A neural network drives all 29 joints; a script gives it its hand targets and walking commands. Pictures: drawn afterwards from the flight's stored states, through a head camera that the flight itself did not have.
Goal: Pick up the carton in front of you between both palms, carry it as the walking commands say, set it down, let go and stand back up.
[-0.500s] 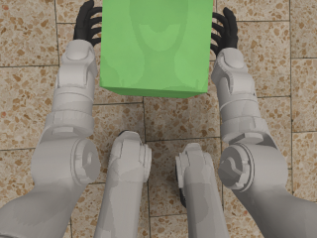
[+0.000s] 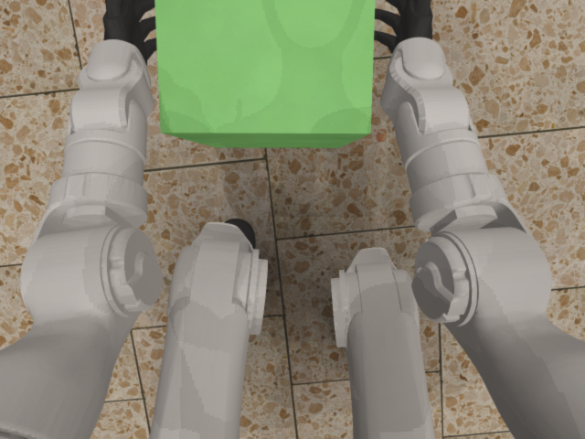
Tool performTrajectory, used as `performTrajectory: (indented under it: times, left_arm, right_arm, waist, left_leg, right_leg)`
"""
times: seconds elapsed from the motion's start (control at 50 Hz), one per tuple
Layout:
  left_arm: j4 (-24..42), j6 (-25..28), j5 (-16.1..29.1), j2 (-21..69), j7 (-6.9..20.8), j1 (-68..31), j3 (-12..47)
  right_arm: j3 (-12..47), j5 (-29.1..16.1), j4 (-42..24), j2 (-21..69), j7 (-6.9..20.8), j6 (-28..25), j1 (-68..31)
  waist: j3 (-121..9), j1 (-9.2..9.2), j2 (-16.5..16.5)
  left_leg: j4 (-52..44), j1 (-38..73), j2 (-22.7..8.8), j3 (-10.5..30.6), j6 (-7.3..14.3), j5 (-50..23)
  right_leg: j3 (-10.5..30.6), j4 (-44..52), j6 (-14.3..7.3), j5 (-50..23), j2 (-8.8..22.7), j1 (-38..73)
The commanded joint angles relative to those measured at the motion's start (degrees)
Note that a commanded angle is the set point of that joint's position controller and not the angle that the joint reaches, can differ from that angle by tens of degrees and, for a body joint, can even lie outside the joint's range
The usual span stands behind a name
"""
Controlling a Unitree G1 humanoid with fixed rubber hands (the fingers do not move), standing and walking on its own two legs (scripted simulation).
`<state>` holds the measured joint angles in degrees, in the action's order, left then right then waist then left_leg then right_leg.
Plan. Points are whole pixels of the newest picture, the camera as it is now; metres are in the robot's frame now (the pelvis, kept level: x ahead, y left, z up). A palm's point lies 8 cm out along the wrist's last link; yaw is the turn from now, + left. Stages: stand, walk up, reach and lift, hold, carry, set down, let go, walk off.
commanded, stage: set down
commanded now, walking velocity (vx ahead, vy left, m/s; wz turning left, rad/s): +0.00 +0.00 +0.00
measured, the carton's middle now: (272, 64) +0.51 +0.12 -0.25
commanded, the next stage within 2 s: none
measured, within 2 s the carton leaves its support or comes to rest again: rests again in 0.84 s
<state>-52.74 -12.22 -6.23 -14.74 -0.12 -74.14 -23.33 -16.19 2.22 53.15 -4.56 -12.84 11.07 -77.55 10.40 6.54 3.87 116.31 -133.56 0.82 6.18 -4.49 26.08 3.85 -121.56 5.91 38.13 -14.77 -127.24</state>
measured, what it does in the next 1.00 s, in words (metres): stands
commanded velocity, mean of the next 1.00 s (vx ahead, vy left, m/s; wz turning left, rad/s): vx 0.00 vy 0.00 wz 0.00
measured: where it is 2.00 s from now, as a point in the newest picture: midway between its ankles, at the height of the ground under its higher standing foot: (296, 313)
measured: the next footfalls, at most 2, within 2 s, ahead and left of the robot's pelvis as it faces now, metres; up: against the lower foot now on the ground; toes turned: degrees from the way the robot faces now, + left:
none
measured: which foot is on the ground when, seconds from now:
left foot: down 0.00-1.00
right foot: down 0.00-1.00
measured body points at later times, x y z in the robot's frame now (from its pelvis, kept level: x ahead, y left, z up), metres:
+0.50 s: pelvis -0.01 +0.00 -0.01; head +0.35 +0.05 +0.25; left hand +0.50 +0.26 -0.19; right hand +0.55 -0.04 -0.19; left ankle +0.13 +0.15 -0.36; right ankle +0.09 -0.12 -0.36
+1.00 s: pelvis -0.01 +0.01 -0.02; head +0.36 +0.05 +0.22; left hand +0.48 +0.30 -0.23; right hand +0.55 -0.07 -0.22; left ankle +0.13 +0.15 -0.36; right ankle +0.09 -0.11 -0.36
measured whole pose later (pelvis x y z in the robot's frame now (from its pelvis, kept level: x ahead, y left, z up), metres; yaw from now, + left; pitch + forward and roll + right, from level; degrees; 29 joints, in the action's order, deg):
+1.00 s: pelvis -0.01 +0.01 -0.02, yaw +0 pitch +37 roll -1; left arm -70.8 0.2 -0.1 -23.3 -0.4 -80.5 -22.0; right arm -6.1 -4.6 61.8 -14.2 -7.3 4.8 -82.3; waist 22.3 5.4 2.7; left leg 120.2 -131.5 -1.8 3.4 -2.0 25.9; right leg 2.5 -125.7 4.7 37.6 -9.6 -125.5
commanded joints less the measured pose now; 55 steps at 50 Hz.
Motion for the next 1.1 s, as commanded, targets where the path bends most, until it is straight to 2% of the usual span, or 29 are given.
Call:
performTrajectory:
  times: [0.0, 0.28, 0.42, 0.6, 0.74, 0.78, 0.8, 0.82, 0.84, 0.86, 0.88, 0.92, 1.0, 1.08]
  left_arm:
    - [3.27, 1.71, 4.83, 44.31, 15.27, -31.97, 19.14]
    - [0.89, 3.58, 4.11, 39.08, 14.43, -34.55, 17.14]
    - [-3.15, 3.75, 2.0, 36.07, 13.99, -30.91, 14.11]
    - [-7.53, 3.56, -1.06, 30.25, 13.76, -27.34, 9.8]
    - [-9.74, 4.56, -1.94, 25.39, 12.89, -25.35, 7.39]
    - [-10.5, 5.42, -1.93, 21.1, 11.87, -24.17, 5.75]
    - [-11.52, 6.18, -2.06, 16.05, 10.74, -22.61, 3.57]
    - [-12.81, 7.08, -2.0, 9.84, 9.27, -20.57, 1.68]
    - [-14.22, 8.39, -2.14, -0.46, 6.8, -16.98, -1.51]
    - [-14.78, 10.12, -1.42, -10.82, 3.65, -14.7, -3.01]
    - [-14.38, 11.76, 0.47, -17.03, 1.0, -14.83, -2.65]
    - [-13.59, 13.79, 4.78, -20.26, -1.2, -17.53, -0.5]
    - [-10.81, 15.22, 12.51, -20.17, -0.88, -20.9, 5.25]
    - [-8.15, 14.45, 17.51, -20.65, 0.11, -20.79, 9.17]
  right_arm:
    - [20.44, -3.63, -3.72, 51.07, 15.19, -1.62, -31.82]
    - [17.33, -3.32, 0.19, 44.88, 16.53, -2.82, -32.47]
    - [15.49, -2.33, 2.63, 40.94, 17.19, -3.36, -31.56]
    - [11.12, 0.54, 6.5, 34.17, 17.54, -2.92, -28.4]
    - [10.16, 1.34, 6.85, 28.62, 16.76, -3.38, -26.26]
    - [9.98, 1.14, 6.44, 24.49, 15.73, -3.81, -25.25]
    - [9.22, 1.2, 6.04, 19.67, 14.51, -4.16, -23.74]
    - [8.59, 0.82, 5.77, 13.9, 13.13, -4.4, -22.18]
    - [7.15, 0.47, 5.62, 3.92, 10.98, -4.89, -19.15]
    - [6.71, -0.69, 5.26, -6.42, 8.37, -5.74, -16.7]
    - [7.43, -2.47, 4.88, -12.27, 6.37, -6.54, -15.78]
    - [9.26, -6.12, 4.53, -14.38, 5.02, -7.22, -16.89]
    - [14.16, -11.29, 0.34, -14.04, 5.15, -7.96, -20.02]
    - [15.42, -13.08, -4.3, -15.14, 4.53, -7.47, -20.16]
  waist:
    - [-61.7, 5.58, 5.67]
    - [-53.13, 5.49, 3.97]
    - [-46.5, 5.1, 5.4]
    - [-38.74, 4.46, 4.54]
    - [-37.77, 4.21, 4.16]
    - [-38.71, 4.46, 3.82]
    - [-39.14, 4.43, 3.47]
    - [-39.88, 4.68, 3.15]
    - [-40.43, 4.93, 2.9]
    - [-41.96, 5.08, 2.28]
    - [-43.81, 5.29, 1.75]
    - [-47.03, 5.21, 1.06]
    - [-52.89, 4.54, 1.37]
    - [-60.35, 3.61, 1.19]
  left_leg:
    - [-3.3, 39.42, 3.06, -10.56, 3.7, -20.92]
    - [-2.34, 37.2, 2.53, -9.39, 4.37, -17.85]
    - [-2.17, 34.56, 2.4, -8.45, 4.98, -15.63]
    - [-2.61, 30.13, 1.9, -7.74, 5.69, -9.88]
    - [-2.15, 29.62, 1.32, -7.87, 5.5, -9.42]
    - [-1.89, 30.54, 0.9, -8.18, 5.02, -9.95]
    - [-1.79, 30.95, 0.57, -8.43, 4.56, -10.14]
    - [-1.74, 31.91, 0.12, -8.53, 4.31, -10.66]
    - [-1.82, 33.1, -0.46, -8.74, 3.92, -10.97]
    - [-1.95, 34.5, -1.06, -8.81, 3.5, -11.67]
    - [-2.01, 35.84, -1.42, -8.5, 3.26, -13.2]
    - [-1.4, 38.22, -1.85, -7.53, 3.46, -17.26]
    - [0.17, 42.36, -2.41, -6.24, 3.76, -22.86]
    - [0.25, 47.5, -2.8, -6.23, 3.45, -24.79]
  right_leg:
    - [-8.16, 12.56, -2.59, -19.12, 1.95, 18.64]
    - [-7.57, 10.89, -3.61, -14.73, 2.25, 12.74]
    - [-7.42, 10.45, -3.77, -12.05, 2.72, 9.86]
    - [-6.55, 10.5, -4.29, -7.78, 3.24, 8.48]
    - [-6.14, 10.06, -3.81, -8.18, 3.85, 10.72]
    - [-6.21, 9.83, -3.3, -8.7, 4.3, 12.37]
    - [-6.27, 9.84, -2.86, -8.92, 4.73, 13.64]
    - [-6.35, 9.67, -2.32, -9.25, 5.26, 14.76]
    - [-6.5, 9.51, -1.63, -9.4, 5.96, 15.73]
    - [-6.38, 9.3, -1.04, -10.18, 6.69, 16.75]
    - [-6.11, 9.13, -0.82, -11.62, 7.26, 17.83]
    - [-5.39, 8.38, -0.8, -14.86, 8.1, 18.44]
    - [-5.28, 6.89, -1.2, -18.69, 9.24, 19.58]
    - [-6.65, 6.45, -1.51, -18.87, 9.75, 23.35]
